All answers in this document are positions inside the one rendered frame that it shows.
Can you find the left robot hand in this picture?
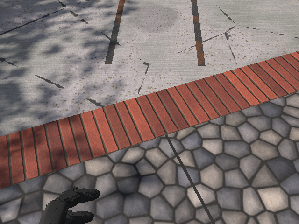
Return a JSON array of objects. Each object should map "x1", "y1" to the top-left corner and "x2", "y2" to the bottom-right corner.
[{"x1": 38, "y1": 187, "x2": 104, "y2": 224}]

